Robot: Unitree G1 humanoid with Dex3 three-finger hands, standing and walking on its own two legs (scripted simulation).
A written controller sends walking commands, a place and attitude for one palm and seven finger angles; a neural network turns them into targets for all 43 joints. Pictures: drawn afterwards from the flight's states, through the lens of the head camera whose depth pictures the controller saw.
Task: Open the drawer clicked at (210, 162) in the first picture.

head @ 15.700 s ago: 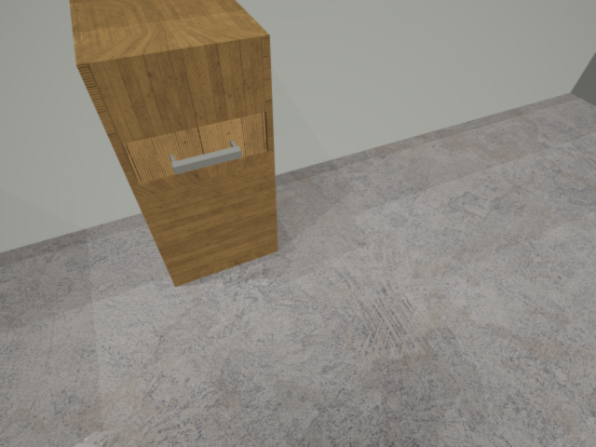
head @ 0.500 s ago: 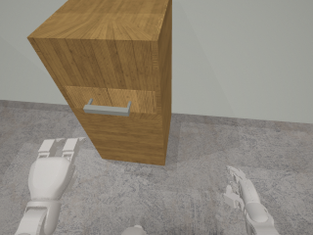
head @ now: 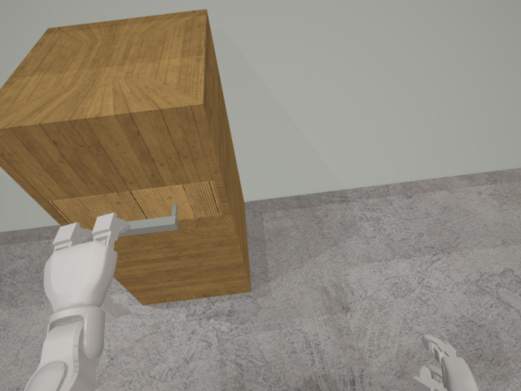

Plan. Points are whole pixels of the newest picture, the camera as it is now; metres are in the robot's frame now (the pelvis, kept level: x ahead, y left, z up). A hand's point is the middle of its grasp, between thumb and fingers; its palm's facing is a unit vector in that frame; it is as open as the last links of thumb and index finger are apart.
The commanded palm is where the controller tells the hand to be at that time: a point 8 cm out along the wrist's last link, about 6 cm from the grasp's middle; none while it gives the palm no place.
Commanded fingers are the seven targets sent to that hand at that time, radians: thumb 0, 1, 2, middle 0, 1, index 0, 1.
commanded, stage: raise the hand with hooked fingers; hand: left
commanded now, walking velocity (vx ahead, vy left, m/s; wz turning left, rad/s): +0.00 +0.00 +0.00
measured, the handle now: (139, 219) +0.50 +0.36 -0.14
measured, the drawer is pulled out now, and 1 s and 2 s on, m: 0.00 0.00 0.00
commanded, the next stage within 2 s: move the hooked fingers above the handle in 0.74 s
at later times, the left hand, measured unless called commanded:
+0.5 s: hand (71, 240) +0.30 +0.31 +0.09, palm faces +0.02 -0.08 -1.00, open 13.8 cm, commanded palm +0.27 +0.30 +0.15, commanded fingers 0.00 -0.50 0.30 -0.30 -1.20 -0.30 -1.20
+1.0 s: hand (90, 249) +0.30 +0.28 +0.07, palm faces -0.01 -0.05 -1.00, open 13.8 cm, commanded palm +0.28 +0.29 +0.13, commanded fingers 0.00 -0.50 0.30 -0.30 -1.20 -0.30 -1.20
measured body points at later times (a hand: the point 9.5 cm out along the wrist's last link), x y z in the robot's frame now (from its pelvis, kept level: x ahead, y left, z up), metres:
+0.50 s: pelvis -0.01 +0.06 +0.02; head +0.00 +0.04 +0.47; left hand +0.29 +0.31 +0.15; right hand +0.19 -0.14 -0.09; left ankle -0.03 +0.14 -0.71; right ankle -0.02 -0.09 -0.71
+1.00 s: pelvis -0.01 +0.02 +0.02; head +0.01 +0.00 +0.47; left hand +0.29 +0.28 +0.13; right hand +0.18 -0.20 -0.09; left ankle -0.03 +0.14 -0.71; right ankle -0.02 -0.09 -0.71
